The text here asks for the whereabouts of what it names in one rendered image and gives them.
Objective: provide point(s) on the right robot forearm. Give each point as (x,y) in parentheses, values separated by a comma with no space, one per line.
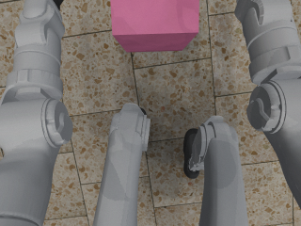
(271,39)

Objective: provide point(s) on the robot right shin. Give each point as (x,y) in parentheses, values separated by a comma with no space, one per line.
(195,162)

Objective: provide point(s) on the left robot upper arm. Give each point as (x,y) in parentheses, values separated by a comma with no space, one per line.
(31,134)

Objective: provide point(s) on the carton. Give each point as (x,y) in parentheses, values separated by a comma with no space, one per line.
(154,25)

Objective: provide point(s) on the robot shin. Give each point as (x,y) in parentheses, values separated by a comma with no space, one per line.
(195,162)
(116,118)

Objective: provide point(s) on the right robot upper arm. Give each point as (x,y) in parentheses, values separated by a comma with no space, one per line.
(275,109)

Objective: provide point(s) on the left robot forearm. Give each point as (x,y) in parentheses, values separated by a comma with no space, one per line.
(37,54)

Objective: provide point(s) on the robot left shin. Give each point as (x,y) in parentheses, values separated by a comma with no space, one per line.
(116,118)

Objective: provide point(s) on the left robot hand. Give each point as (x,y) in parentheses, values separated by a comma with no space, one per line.
(58,3)

